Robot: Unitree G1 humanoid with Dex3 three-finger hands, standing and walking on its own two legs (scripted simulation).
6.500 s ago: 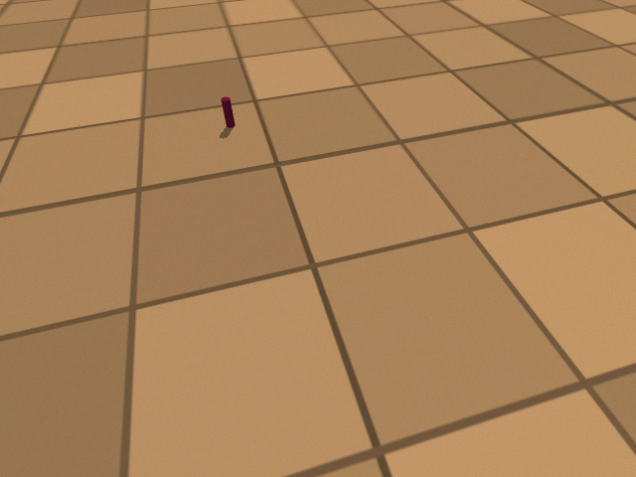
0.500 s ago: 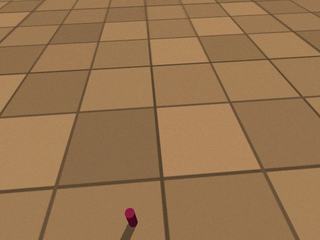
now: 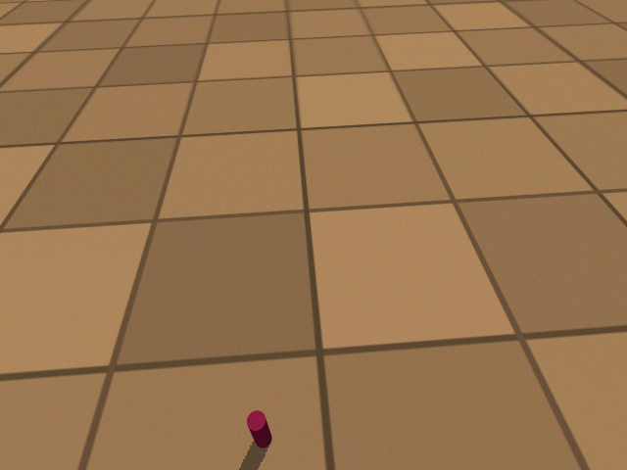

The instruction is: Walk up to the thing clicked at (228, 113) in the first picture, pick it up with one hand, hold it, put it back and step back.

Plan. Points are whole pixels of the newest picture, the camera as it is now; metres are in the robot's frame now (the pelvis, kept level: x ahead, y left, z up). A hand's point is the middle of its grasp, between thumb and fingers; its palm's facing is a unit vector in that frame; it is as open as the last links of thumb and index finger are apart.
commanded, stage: walk up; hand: left
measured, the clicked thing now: (260, 430) +0.38 +0.19 -0.70
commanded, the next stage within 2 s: stand in 0.22 s
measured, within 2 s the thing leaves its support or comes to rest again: neither
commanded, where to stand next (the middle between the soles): +0.05 -0.01 m, yaw -1 degrees
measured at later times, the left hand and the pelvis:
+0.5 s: hand out of the picture +0.09 +0.25 -0.15, palm faces -0.01 -0.94 -0.34, open 7.4 cm; pelvis +0.01 +0.00 +0.00, yaw +0 degrees
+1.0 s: hand out of the picture +0.09 +0.24 -0.16, palm faces -0.01 -0.94 -0.35, open 7.4 cm; pelvis +0.02 -0.01 +0.00, yaw +1 degrees
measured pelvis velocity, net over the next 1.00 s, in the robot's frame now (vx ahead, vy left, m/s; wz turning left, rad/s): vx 0.02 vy -0.01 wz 0.01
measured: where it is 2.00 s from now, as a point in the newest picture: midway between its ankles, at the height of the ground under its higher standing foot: outside the picture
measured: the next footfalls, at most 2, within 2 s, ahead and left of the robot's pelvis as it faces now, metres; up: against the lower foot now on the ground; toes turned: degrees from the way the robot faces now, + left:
none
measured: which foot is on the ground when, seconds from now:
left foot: down 0.00-1.00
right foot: down 0.00-1.00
